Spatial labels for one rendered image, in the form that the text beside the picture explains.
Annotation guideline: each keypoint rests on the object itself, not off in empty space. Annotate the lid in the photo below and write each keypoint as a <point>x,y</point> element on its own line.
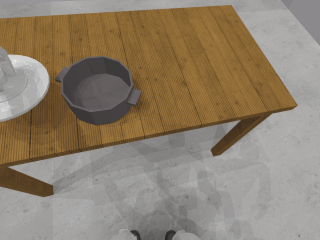
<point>25,90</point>

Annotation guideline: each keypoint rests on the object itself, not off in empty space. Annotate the pot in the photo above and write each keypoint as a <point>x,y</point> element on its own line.
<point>98,89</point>

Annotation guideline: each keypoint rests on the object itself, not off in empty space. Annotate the right robot foot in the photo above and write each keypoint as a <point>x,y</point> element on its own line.
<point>169,235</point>

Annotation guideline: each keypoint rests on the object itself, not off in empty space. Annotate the table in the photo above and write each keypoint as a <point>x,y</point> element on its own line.
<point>196,67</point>

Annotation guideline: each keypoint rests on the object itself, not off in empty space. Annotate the left robot foot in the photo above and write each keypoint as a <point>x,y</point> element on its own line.
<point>135,233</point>

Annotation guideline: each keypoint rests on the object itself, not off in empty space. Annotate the robot foot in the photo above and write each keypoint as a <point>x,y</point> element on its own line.
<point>135,233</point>
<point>169,235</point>

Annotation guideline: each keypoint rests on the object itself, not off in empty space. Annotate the robot left hand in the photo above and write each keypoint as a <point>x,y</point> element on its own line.
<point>6,65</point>

